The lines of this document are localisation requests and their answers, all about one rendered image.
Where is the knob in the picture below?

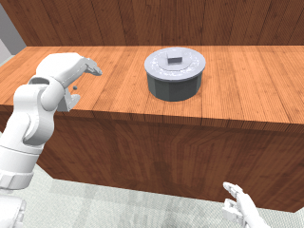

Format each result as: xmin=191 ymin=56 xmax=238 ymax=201
xmin=166 ymin=50 xmax=182 ymax=64

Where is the robot right hand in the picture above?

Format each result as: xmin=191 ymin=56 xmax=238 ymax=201
xmin=222 ymin=181 xmax=259 ymax=227

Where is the left robot forearm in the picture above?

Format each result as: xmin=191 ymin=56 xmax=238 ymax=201
xmin=0 ymin=74 xmax=65 ymax=194

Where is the pot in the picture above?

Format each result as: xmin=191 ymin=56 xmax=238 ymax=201
xmin=146 ymin=72 xmax=202 ymax=102

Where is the left robot upper arm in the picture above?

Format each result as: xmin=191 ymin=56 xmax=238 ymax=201
xmin=0 ymin=194 xmax=27 ymax=228

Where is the table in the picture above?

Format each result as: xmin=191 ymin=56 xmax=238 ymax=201
xmin=0 ymin=0 xmax=304 ymax=213

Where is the right robot forearm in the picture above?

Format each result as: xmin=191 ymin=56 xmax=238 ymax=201
xmin=243 ymin=215 xmax=271 ymax=228

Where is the robot left hand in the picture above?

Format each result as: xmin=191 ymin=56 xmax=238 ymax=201
xmin=36 ymin=52 xmax=103 ymax=112

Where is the lid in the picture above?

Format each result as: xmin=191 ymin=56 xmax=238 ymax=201
xmin=144 ymin=47 xmax=206 ymax=83

